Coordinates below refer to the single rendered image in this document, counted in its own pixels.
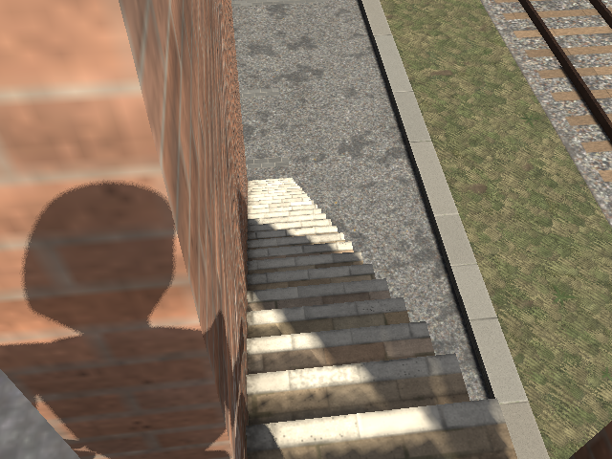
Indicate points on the stairs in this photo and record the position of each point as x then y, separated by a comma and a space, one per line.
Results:
336, 369

